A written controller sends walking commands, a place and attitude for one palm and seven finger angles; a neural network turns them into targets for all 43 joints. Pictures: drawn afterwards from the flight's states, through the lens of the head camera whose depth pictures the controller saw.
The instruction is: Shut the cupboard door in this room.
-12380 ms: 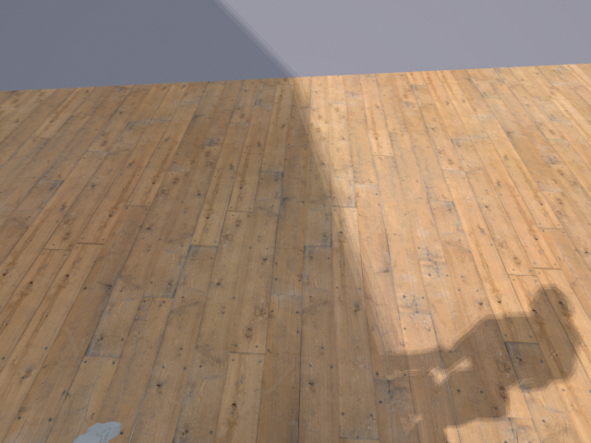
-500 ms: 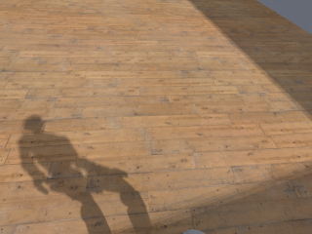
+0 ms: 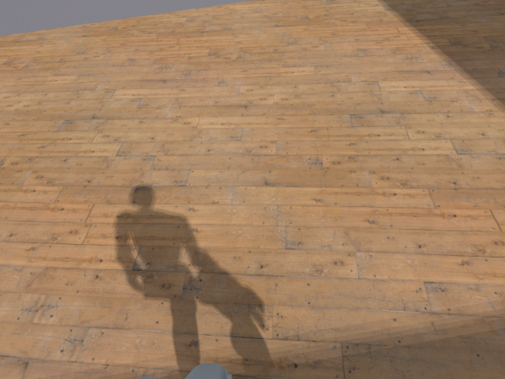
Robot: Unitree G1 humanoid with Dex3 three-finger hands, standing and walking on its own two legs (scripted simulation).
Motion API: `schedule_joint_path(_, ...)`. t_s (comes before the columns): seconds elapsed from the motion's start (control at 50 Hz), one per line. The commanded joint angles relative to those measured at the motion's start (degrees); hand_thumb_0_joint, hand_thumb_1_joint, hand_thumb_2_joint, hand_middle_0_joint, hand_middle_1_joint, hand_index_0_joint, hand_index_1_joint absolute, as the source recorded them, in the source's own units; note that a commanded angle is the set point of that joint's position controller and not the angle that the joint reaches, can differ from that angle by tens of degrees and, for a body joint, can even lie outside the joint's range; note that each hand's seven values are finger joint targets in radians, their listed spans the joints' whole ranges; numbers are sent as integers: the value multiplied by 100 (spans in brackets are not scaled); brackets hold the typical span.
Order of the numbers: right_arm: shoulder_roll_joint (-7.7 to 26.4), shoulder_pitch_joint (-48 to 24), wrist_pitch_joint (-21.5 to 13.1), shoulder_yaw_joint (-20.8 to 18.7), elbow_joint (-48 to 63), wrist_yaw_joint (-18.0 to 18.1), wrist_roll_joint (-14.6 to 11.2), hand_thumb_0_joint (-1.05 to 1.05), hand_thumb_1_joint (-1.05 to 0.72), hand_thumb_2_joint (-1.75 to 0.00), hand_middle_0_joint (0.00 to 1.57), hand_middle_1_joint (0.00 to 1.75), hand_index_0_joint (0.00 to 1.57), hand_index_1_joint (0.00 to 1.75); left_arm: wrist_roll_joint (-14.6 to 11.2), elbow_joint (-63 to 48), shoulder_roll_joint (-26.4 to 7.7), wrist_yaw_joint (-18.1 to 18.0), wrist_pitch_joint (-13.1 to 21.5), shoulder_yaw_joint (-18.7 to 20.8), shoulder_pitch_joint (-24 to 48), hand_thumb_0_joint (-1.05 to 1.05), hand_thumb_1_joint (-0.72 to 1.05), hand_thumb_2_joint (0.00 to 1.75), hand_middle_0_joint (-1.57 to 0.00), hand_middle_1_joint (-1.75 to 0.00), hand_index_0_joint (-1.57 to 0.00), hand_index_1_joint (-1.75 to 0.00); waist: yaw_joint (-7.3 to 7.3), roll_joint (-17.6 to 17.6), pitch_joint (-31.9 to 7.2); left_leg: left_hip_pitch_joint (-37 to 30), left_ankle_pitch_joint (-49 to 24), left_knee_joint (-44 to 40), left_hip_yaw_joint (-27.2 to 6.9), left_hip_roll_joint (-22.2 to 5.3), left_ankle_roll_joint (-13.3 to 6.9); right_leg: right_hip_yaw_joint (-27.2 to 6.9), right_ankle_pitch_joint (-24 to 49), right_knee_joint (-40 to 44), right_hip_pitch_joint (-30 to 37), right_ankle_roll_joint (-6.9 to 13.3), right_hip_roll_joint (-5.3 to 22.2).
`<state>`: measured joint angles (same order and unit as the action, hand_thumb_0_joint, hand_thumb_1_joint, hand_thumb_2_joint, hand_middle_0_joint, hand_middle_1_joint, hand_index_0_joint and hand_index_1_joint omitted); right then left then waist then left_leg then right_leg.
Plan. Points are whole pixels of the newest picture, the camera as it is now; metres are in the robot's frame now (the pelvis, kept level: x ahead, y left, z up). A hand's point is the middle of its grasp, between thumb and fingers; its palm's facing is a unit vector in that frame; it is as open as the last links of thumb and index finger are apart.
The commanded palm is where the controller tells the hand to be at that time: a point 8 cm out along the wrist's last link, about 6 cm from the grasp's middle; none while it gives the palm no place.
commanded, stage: turn or walk to find it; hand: left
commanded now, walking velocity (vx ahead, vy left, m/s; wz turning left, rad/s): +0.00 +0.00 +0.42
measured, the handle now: out of the picture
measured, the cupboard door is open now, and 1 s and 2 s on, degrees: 79 79 79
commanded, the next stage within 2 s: none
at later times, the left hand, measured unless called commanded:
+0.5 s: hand out of the picture -0.05 +0.28 -0.18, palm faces +0.27 -0.94 -0.22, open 7.4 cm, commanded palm none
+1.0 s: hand out of the picture -0.01 +0.22 -0.15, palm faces +0.37 -0.89 -0.28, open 7.4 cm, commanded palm none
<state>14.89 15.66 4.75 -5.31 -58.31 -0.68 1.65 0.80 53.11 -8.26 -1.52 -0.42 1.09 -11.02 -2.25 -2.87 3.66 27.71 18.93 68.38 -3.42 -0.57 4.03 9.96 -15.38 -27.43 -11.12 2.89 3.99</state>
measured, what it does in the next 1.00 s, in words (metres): steps on the spot, turning left: left foot, then right foot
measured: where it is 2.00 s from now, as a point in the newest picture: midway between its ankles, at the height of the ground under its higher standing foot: outside the picture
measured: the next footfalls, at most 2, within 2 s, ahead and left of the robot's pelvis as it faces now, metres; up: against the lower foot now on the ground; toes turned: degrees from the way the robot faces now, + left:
left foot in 0.32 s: -0.01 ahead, +0.15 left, +0.00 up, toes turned +14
right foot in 0.90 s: +0.03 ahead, -0.08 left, +0.00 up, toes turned +18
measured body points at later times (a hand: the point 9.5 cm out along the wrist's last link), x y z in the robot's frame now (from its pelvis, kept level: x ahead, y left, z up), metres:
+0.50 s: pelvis -0.03 +0.07 +0.00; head -0.02 +0.10 +0.44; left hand -0.06 +0.33 -0.17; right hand +0.13 -0.15 -0.13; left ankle -0.05 +0.14 -0.74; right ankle -0.02 -0.09 -0.66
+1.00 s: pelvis -0.05 +0.00 -0.01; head -0.01 -0.02 +0.44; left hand -0.03 +0.26 -0.13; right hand +0.05 -0.23 -0.18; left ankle -0.08 +0.13 -0.69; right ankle -0.01 -0.09 -0.74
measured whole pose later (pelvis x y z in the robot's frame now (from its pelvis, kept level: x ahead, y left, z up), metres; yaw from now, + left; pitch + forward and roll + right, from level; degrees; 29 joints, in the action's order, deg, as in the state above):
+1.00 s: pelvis -0.05 +0.00 -0.01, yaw +23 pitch -1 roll +2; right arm 13.2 16.6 4.6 -5.0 -57.9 -0.2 1.5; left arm 0.9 52.2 -9.2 -1.6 -1.2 1.3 -8.3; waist -2.9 -2.8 3.5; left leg 26.4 24.6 54.7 -3.9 4.1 1.4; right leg 5.0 -16.9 -30.6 -13.0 1.8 2.7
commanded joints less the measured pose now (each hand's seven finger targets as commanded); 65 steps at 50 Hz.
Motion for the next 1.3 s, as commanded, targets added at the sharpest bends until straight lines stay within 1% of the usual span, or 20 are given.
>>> schedule_joint_path(0.0,261,-177,-112,-41,356,3,-33,0,-90,-90,20,30,20,30,6,-206,-1105,-64,161,310,-380,0,90,90,-20,-30,-20,-30,314,1116,-272,546,81,-124,50,-183,97,-1052,1605,1026,690,286,1491)
schedule_joint_path(0.18,98,-802,-228,138,569,16,-124,0,-90,-90,20,30,20,30,104,46,-1489,-40,75,417,-696,0,90,90,-20,-30,-20,-30,537,1387,-460,-431,830,-2329,672,-153,-62,-781,2642,524,746,591,1770)
schedule_joint_path(0.22,115,-667,-265,147,575,27,-136,0,-90,-90,20,30,20,30,99,86,-1534,-30,53,430,-620,0,90,90,-20,-30,-20,-30,423,1415,-534,-790,571,-2927,801,-121,-120,-666,2587,308,632,491,1787)
schedule_joint_path(0.26,233,-380,-326,126,495,23,-121,0,-90,-90,20,30,20,30,44,93,-1511,-17,15,435,-464,0,90,90,-20,-30,-20,-30,193,1168,-642,-1702,-495,-4091,849,-129,-203,-316,2030,-201,136,109,1602)
schedule_joint_path(0.28,528,-175,-389,67,472,19,-110,0,-90,-90,20,30,20,30,-10,42,-1353,-5,-27,410,-484,0,90,90,-20,-30,-20,-30,52,391,-793,-2479,-1116,-4688,303,-534,-361,-52,1197,-966,-578,-203,1290)
schedule_joint_path(0.3,1058,-2,-420,-63,495,39,-68,0,-90,-90,20,30,20,30,-34,-141,-976,32,-58,328,-423,0,90,90,-20,-30,-20,-30,-47,-1432,-730,-3014,-2659,-4995,-1469,-1874,-855,168,-1372,-2156,-1950,-648,491)
schedule_joint_path(0.32,1312,177,-354,-102,435,81,-67,0,-90,-90,20,30,20,30,11,-273,-948,8,-131,257,-113,0,90,90,-20,-30,-20,-30,-174,-1308,-648,-2573,-3362,-5061,-1657,-2343,-1362,-329,-2200,-2924,-2005,-673,322)
schedule_joint_path(0.34,1154,44,-359,-58,408,135,-50,0,-90,-90,20,30,20,30,28,-238,-1006,2,-183,278,11,0,90,90,-20,-30,-20,-30,-134,-939,-497,-2294,-3152,-5092,-1384,-2189,-1441,-645,-1934,-3266,-1972,-643,399)
schedule_joint_path(0.38,889,-524,-372,29,545,194,-49,0,-90,-90,20,30,20,30,23,-86,-1076,35,-212,331,61,0,90,90,-20,-30,-20,-30,77,-976,-161,-1988,-2908,-5061,-1028,-1682,-1314,-815,-1284,-3610,-2068,-684,369)
schedule_joint_path(0.46,757,-584,-447,78,623,181,-92,0,-90,-90,20,30,20,30,24,73,-1062,81,-179,339,-227,0,90,90,-20,-30,-20,-30,228,-386,-294,-2119,-2872,-5104,-619,-1236,-1124,-841,-549,-3808,-1998,-793,251)
schedule_joint_path(0.7,700,19,-414,-41,536,174,-25,0,-90,-90,20,30,20,30,-12,-341,-906,19,-164,295,537,0,90,90,-20,-30,-20,-30,-22,-481,-403,-2170,-2421,-5026,-1648,-1321,-1474,-995,-1015,-2520,-1768,-812,54)
schedule_joint_path(0.82,703,-178,-356,-77,577,139,-30,0,-90,-90,20,30,20,30,-77,-264,-860,-10,-65,279,-45,0,90,90,-20,-30,-20,-30,282,-451,-699,-1248,-2269,-4575,-1755,-933,-1226,-827,-218,-365,-66,-639,-257)
schedule_joint_path(0.84,628,-221,-354,-81,590,126,-61,0,-90,-90,20,30,20,30,-63,-214,-929,-23,-22,305,-245,0,90,90,-20,-30,-20,-30,381,-270,-783,-933,-1856,-4352,-1579,-699,-998,-805,328,405,502,-614,-159)
schedule_joint_path(0.86,363,-112,-355,-53,612,95,-113,0,-90,-90,20,30,20,30,-14,-199,-1238,-59,35,356,-407,0,90,90,-20,-30,-20,-30,426,465,-925,-189,-906,-3764,-1189,-312,-682,-1458,325,970,1320,-438,562)
schedule_joint_path(0.88,45,-103,-361,6,758,76,-121,0,-90,-90,20,30,20,30,62,-232,-1702,-95,70,453,-448,0,90,90,-20,-30,-20,-30,478,1958,-755,786,863,-2507,-153,482,-273,-2889,444,1203,1530,155,1978)
schedule_joint_path(0.9,320,-235,-299,-91,782,96,-65,0,-90,-90,20,30,20,30,19,-338,-1752,-97,26,442,-344,0,90,90,-20,-30,-20,-30,494,1551,-570,532,1396,-1358,-169,374,-254,-2969,673,1315,502,592,2499)
schedule_joint_path(0.94,311,-46,-131,-129,539,46,-17,0,-90,-90,20,30,20,30,-12,-485,-1411,-111,34,413,358,0,90,90,-20,-30,-20,-30,143,1202,-82,418,804,-244,-300,136,-242,-2318,-435,1554,-428,465,1891)
schedule_joint_path(1.0,198,291,-109,-107,321,-24,-17,0,-90,-90,20,30,20,30,-20,-486,-1065,-68,92,288,519,0,90,90,-20,-30,-20,-30,-61,943,79,412,49,231,-37,18,-114,-1253,397,1274,-410,155,1277)
schedule_joint_path(1.14,196,-292,-124,-46,446,2,-30,0,-90,-90,20,30,20,30,43,-195,-1160,-64,134,353,-329,0,90,90,-20,-30,-20,-30,322,1167,-109,460,282,-448,156,-189,88,-1075,1396,1001,413,383,1539)
schedule_joint_path(1.28,95,-761,-269,113,610,29,-132,0,-90,-90,20,30,20,30,109,14,-1540,-33,67,449,-671,0,90,90,-20,-30,-20,-30,538,1471,-552,-497,818,-2664,715,-66,-51,-829,3044,277,866,541,1707)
